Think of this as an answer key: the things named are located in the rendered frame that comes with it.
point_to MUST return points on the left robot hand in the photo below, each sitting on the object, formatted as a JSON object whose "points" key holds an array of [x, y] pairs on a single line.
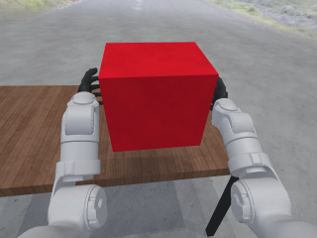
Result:
{"points": [[86, 86]]}

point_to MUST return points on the table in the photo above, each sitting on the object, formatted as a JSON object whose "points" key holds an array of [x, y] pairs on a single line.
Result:
{"points": [[30, 134]]}

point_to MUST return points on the right robot hand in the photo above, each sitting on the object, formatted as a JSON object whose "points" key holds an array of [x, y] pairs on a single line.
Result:
{"points": [[219, 92]]}

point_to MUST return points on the right robot upper arm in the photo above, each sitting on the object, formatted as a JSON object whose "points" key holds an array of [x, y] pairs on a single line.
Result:
{"points": [[263, 205]]}

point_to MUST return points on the carton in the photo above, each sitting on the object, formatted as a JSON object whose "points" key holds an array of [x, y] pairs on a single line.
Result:
{"points": [[156, 95]]}

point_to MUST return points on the robot right forearm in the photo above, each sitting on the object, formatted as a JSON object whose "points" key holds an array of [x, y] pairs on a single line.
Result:
{"points": [[246, 157]]}

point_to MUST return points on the robot left forearm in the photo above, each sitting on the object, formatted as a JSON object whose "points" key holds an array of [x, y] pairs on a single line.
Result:
{"points": [[79, 138]]}

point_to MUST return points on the left robot upper arm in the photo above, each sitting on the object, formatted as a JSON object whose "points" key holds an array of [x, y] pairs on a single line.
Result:
{"points": [[76, 211]]}

